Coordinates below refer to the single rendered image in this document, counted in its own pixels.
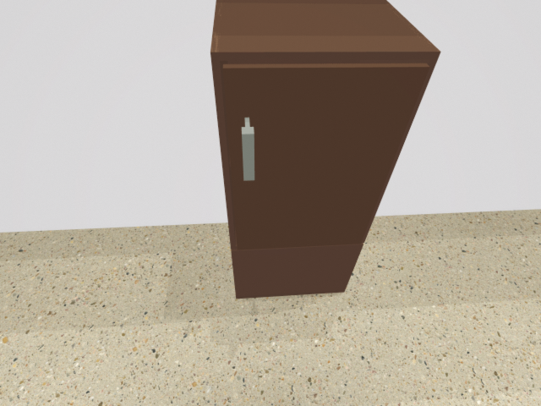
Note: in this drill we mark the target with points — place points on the handle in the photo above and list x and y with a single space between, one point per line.
248 151

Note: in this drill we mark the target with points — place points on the cupboard door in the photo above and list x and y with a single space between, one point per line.
325 137

